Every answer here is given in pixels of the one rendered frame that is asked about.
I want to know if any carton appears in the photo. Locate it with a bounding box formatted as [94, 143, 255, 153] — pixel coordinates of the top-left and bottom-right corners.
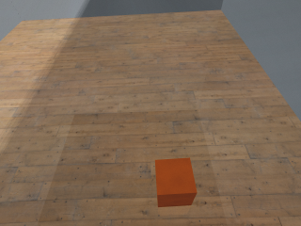
[155, 157, 198, 207]

